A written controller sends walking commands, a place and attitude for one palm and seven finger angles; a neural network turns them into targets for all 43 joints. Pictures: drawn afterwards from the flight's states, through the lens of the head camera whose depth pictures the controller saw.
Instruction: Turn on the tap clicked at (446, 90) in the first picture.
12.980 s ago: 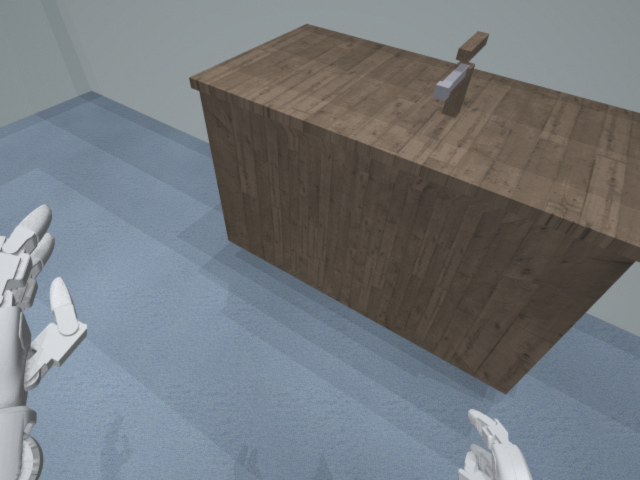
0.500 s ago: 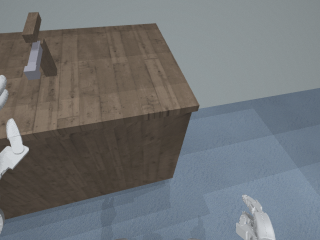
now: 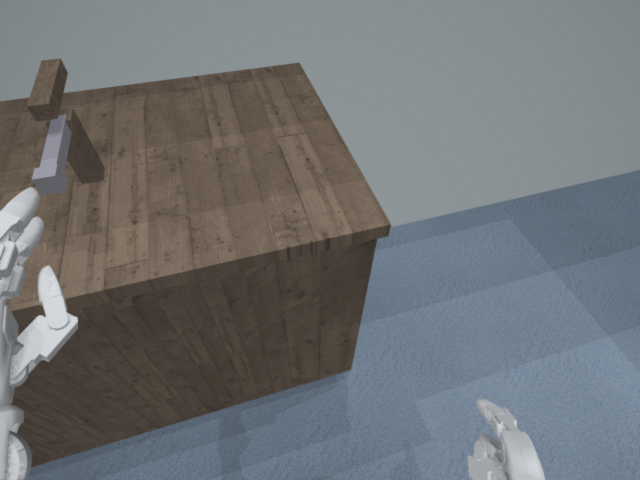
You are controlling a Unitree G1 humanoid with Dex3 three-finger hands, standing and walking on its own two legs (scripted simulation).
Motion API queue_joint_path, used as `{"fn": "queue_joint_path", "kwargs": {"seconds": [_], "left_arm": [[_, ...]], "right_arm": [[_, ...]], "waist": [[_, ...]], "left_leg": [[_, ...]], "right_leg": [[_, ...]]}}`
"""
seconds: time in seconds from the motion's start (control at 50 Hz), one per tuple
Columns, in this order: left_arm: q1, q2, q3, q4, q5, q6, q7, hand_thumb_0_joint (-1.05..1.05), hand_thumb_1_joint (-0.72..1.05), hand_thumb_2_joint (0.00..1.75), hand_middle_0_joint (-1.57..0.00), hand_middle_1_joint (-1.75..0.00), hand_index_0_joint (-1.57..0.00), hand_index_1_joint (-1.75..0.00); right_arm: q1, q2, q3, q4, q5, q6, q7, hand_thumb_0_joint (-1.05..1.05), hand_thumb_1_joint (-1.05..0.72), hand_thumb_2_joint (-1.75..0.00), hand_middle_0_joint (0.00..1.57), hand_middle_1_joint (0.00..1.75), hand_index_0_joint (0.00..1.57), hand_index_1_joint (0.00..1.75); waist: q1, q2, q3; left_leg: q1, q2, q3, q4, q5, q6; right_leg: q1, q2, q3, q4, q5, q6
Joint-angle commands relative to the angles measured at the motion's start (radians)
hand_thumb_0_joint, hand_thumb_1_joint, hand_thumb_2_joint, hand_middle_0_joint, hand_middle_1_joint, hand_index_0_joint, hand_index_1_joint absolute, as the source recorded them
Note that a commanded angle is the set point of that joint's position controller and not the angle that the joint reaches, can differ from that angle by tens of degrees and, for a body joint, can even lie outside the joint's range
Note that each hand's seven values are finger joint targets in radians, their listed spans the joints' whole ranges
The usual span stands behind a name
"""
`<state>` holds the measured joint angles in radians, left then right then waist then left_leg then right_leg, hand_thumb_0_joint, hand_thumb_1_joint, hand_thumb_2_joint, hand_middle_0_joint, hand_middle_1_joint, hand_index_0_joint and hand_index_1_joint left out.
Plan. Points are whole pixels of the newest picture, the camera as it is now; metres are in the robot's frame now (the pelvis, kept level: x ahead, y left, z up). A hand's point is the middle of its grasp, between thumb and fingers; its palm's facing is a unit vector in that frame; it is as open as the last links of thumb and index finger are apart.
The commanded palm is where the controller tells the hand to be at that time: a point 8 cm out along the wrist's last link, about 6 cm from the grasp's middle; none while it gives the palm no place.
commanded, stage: come to a stop and stand still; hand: left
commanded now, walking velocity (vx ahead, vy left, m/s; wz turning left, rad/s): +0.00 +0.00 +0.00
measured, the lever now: (50, 179) +0.46 +0.39 +0.12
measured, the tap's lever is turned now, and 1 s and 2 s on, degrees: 0 0 0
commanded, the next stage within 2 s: look again from close up in 1.80 s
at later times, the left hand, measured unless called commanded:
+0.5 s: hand out of the picture +0.16 +0.32 +0.18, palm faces +0.45 -0.83 -0.33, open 7.4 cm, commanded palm +0.10 +0.33 +0.18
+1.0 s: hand out of the picture +0.14 +0.32 +0.17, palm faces +0.49 -0.79 -0.36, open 7.4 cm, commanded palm +0.08 +0.34 +0.18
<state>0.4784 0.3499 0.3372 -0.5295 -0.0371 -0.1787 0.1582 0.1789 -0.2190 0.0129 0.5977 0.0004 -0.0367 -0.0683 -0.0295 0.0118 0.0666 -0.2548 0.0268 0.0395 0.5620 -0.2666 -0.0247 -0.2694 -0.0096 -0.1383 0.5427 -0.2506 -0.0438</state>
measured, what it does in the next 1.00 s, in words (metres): shifts its weight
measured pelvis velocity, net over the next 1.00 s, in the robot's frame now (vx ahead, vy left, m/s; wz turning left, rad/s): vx -0.06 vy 0.04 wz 0.09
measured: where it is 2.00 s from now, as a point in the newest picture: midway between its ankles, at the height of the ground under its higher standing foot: outside the picture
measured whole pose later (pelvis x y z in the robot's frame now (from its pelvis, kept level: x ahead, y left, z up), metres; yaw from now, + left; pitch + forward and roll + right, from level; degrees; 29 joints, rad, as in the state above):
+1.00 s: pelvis -0.06 +0.04 +0.01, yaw +5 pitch -4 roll +0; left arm 0.34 0.34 0.37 -0.41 -0.01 -0.20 0.08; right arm 0.22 -0.19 0.01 0.56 0.00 -0.14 -0.01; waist 0.04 -0.02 0.09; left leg -0.24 -0.02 0.10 0.43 -0.17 0.06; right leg -0.25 0.02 0.06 0.48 -0.25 0.00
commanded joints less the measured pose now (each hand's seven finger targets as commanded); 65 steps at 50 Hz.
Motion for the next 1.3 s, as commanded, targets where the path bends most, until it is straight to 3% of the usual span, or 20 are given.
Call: {"fn": "queue_joint_path", "kwargs": {"seconds": [0.0, 0.02, 0.04, 0.06, 0.08, 0.1, 0.16, 0.2, 0.22, 0.28, 0.3, 0.36, 0.52, 0.7, 0.8, 0.92, 0.98, 1.06, 1.2, 1.28], "left_arm": [[0.025, 0.193, 0.151, -0.239, -0.006, -0.067, 0.022, 0.00, 0.90, 0.90, -0.20, -0.30, -0.20, -0.30], [0.024, 0.178, 0.141, -0.215, -0.002, -0.072, 0.020, 0.00, 0.90, 0.90, -0.20, -0.30, -0.20, -0.30], [-1.010, 0.956, 0.720, -0.339, 0.130, -0.177, 0.001, 0.00, 0.90, 0.90, -0.20, -0.30, -0.20, -0.30], [-0.484, 0.377, 0.322, 0.221, 0.023, -0.102, -0.050, 0.00, 0.90, 0.90, -0.20, -0.30, -0.20, -0.30], [-0.425, 0.286, 0.224, 0.156, 0.025, -0.129, -0.067, 0.00, 0.90, 0.90, -0.20, -0.30, -0.20, -0.30], [-0.353, 0.133, 0.103, 0.168, -0.017, -0.147, -0.067, 0.00, 0.90, 0.90, -0.20, -0.30, -0.20, -0.30], [-0.194, 0.114, 0.016, -0.042, -0.024, -0.145, -0.051, 0.00, 0.90, 0.90, -0.20, -0.30, -0.20, -0.30], [-0.129, 0.149, 0.051, -0.060, -0.020, -0.138, -0.043, 0.00, 0.90, 0.90, -0.20, -0.30, -0.20, -0.30], [-0.163, 0.159, 0.066, -0.078, -0.009, -0.141, -0.041, 0.00, 0.90, 0.90, -0.20, -0.30, -0.20, -0.30], [-0.207, 0.231, 0.171, -0.074, -0.001, -0.149, -0.035, 0.00, 0.90, 0.90, -0.20, -0.30, -0.20, -0.30], [-0.261, 0.285, 0.218, -0.120, 0.000, -0.154, -0.033, 0.00, 0.90, 0.90, -0.20, -0.30, -0.20, -0.30], [-0.313, 0.230, 0.175, -0.105, 0.008, -0.164, -0.046, 0.00, 0.90, 0.90, -0.20, -0.30, -0.20, -0.30], [-0.298, 0.124, 0.062, -0.041, 0.024, -0.129, -0.060, 0.00, 0.90, 0.90, -0.20, -0.30, -0.20, -0.30], [-0.278, 0.189, 0.138, -0.110, 0.018, -0.108, -0.066, 0.00, 0.90, 0.90, -0.20, -0.30, -0.20, -0.30], [-0.289, 0.158, 0.112, -0.113, 0.019, -0.098, -0.072, 0.00, 0.90, 0.90, -0.20, -0.30, -0.20, -0.30], [-0.238, 0.150, 0.115, -0.109, 0.026, -0.086, -0.062, 0.00, 0.90, 0.90, -0.20, -0.30, -0.20, -0.30], [-0.191, 0.155, 0.120, -0.110, 0.023, -0.083, -0.060, 0.00, 0.90, 0.90, -0.20, -0.30, -0.20, -0.30], [-0.194, 0.150, 0.113, -0.089, 0.021, -0.083, -0.054, 0.00, 0.90, 0.90, -0.20, -0.30, -0.20, -0.30], [-0.229, 0.165, 0.112, -0.077, 0.023, -0.085, -0.040, 0.00, 0.90, 0.90, -0.20, -0.30, -0.20, -0.30], [-0.167, 0.154, 0.104, -0.083, 0.012, -0.080, -0.037, 0.00, 0.90, 0.90, -0.20, -0.30, -0.20, -0.30]], "right_arm": [[-0.063, -0.094, -0.043, -0.177, 0.003, -0.040, -0.013, 0.00, -0.90, -0.90, 0.20, 0.30, 0.20, 0.30], [-0.071, -0.087, -0.031, -0.174, -0.003, -0.039, -0.014, 0.00, -0.90, -0.90, 0.20, 0.30, 0.20, 0.30], [0.118, -0.139, -0.088, -0.130, -0.054, -0.134, -0.003, 0.00, -0.90, -0.90, 0.20, 0.30, 0.20, 0.30], [0.043, -0.007, -0.031, -0.097, -0.010, -0.137, 0.022, 0.00, -0.90, -0.90, 0.20, 0.30, 0.20, 0.30], [0.061, -0.092, -0.060, -0.174, 0.004, -0.166, 0.022, 0.00, -0.90, -0.90, 0.20, 0.30, 0.20, 0.30], [0.032, -0.065, -0.049, -0.158, 0.033, -0.182, 0.045, 0.00, -0.90, -0.90, 0.20, 0.30, 0.20, 0.30], [-0.007, -0.116, -0.063, -0.164, 0.017, -0.179, 0.067, 0.00, -0.90, -0.90, 0.20, 0.30, 0.20, 0.30], [-0.053, -0.124, -0.052, -0.174, 0.017, -0.171, 0.068, 0.00, -0.90, -0.90, 0.20, 0.30, 0.20, 0.30], [-0.053, -0.120, -0.044, -0.185, 0.016, -0.167, 0.068, 0.00, -0.90, -0.90, 0.20, 0.30, 0.20, 0.30], [-0.055, -0.111, -0.043, -0.201, 0.018, -0.167, 0.056, 0.00, -0.90, -0.90, 0.20, 0.30, 0.20, 0.30], [-0.062, -0.113, -0.042, -0.205, 0.015, -0.168, 0.052, 0.00, -0.90, -0.90, 0.20, 0.30, 0.20, 0.30], [-0.053, -0.100, -0.042, -0.201, 0.010, -0.181, 0.055, 0.00, -0.90, -0.90, 0.20, 0.30, 0.20, 0.30], [-0.043, -0.098, -0.042, -0.168, 0.009, -0.192, 0.075, 0.00, -0.90, -0.90, 0.20, 0.30, 0.20, 0.30], [-0.058, -0.086, -0.045, -0.176, -0.008, -0.169, 0.060, 0.00, -0.90, -0.90, 0.20, 0.30, 0.20, 0.30], [-0.047, -0.089, -0.050, -0.177, -0.006, -0.165, 0.053, 0.00, -0.90, -0.90, 0.20, 0.30, 0.20, 0.30], [-0.058, -0.091, -0.051, -0.196, 0.003, -0.155, 0.055, 0.00, -0.90, -0.90, 0.20, 0.30, 0.20, 0.30], [-0.057, -0.093, -0.049, -0.203, 0.003, -0.154, 0.060, 0.00, -0.90, -0.90, 0.20, 0.30, 0.20, 0.30], [-0.042, -0.092, -0.042, -0.182, -0.002, -0.164, 0.051, 0.00, -0.90, -0.90, 0.20, 0.30, 0.20, 0.30], [-0.050, -0.094, -0.038, -0.169, -0.002, -0.166, 0.034, 0.00, -0.90, -0.90, 0.20, 0.30, 0.20, 0.30], [-0.046, -0.094, -0.038, -0.172, 0.001, -0.153, 0.032, 0.00, -0.90, -0.90, 0.20, 0.30, 0.20, 0.30]], "waist": [[0.039, 0.123, -0.184], [0.041, 0.188, -0.127], [0.105, -0.029, -0.047], [0.050, -0.117, -0.225], [0.090, -0.120, -0.171], [0.061, -0.012, -0.224], [0.071, 0.066, -0.194], [0.079, 0.167, -0.092], [0.076, 0.140, -0.059], [0.075, 0.022, -0.059], [0.073, 0.069, -0.071], [0.067, 0.149, -0.092], [0.064, 0.069, -0.069], [0.062, 0.019, -0.072], [0.053, 0.061, -0.084], [0.067, 0.124, -0.118], [0.066, 0.027, -0.096], [0.056, -0.018, -0.076], [0.056, 0.060, -0.118], [0.059, 0.015, -0.150]], "left_leg": [[0.031, 0.148, -0.123, -0.185, 0.316, 0.034], [-0.049, 0.196, -0.186, -0.248, 0.300, 0.062], [-0.234, 0.131, -0.046, 0.068, 0.240, 0.091], [-0.101, -0.047, -0.022, 0.138, 0.099, 0.028], [-0.103, -0.038, -0.006, 0.122, 0.009, 0.016], [-0.055, -0.015, -0.023, 0.010, 0.018, 0.020], [0.069, 0.015, -0.063, -0.157, 0.189, 0.032], [-0.066, 0.097, -0.155, -0.307, -0.005, 0.056], [-0.199, 0.119, -0.200, -0.378, -0.170, 0.068], [-0.260, 0.121, -0.183, -0.380, -0.315, 0.093], [-0.241, 0.122, -0.177, -0.396, -0.334, 0.088], [-0.256, 0.126, -0.172, -0.401, -0.412, 0.093], [-0.210, 0.085, -0.124, -0.369, -0.436, 0.056], [-0.005, 0.020, -0.035, -0.266, -0.298, 0.027], [0.048, 0.027, -0.038, -0.300, -0.296, 0.019], [-0.101, 0.110, -0.086, -0.392, -0.383, 0.049], [-0.082, 0.068, -0.050, -0.318, -0.326, 0.044], [0.014, 0.018, -0.038, -0.239, -0.219, 0.031], [0.073, 0.041, -0.068, -0.297, -0.163, 0.034], [0.072, 0.033, -0.059, -0.253, -0.009, 0.036]], "right_leg": [[0.103, -0.091, 0.136, -0.042, 0.143, 0.030], [0.100, -0.046, 0.097, 0.004, 0.036, 0.049], [0.109, -0.139, 0.244, -0.192, 0.229, 0.061], [0.139, -0.210, 0.330, -0.167, 0.395, -0.087], [0.177, -0.254, 0.415, -0.193, 0.661, -0.058], [0.253, -0.276, 0.350, -0.143, 0.661, -0.076], [0.144, -0.121, 0.202, -0.140, 0.138, 0.000], [0.129, -0.052, 0.136, -0.068, -0.045, 0.022], [0.182, -0.032, 0.116, -0.018, -0.076, 0.028], [0.234, -0.023, 0.119, -0.013, -0.058, 0.034], [0.228, -0.013, 0.115, -0.003, -0.067, 0.038], [0.250, -0.004, 0.110, 0.029, -0.061, 0.033], [0.197, 0.020, 0.138, -0.053, -0.116, 0.028], [0.020, 0.023, 0.241, -0.229, -0.195, 0.012], [0.000, 0.051, 0.225, -0.211, -0.180, 0.027], [0.173, 0.056, 0.141, -0.030, -0.078, 0.042], [0.132, 0.037, 0.196, -0.153, -0.100, 0.025], [0.008, 0.006, 0.304, -0.291, -0.188, 0.010], [0.029, 0.025, 0.261, -0.255, -0.062, 0.025], [0.090, 0.011, 0.248, -0.240, 0.089, 0.024]]}}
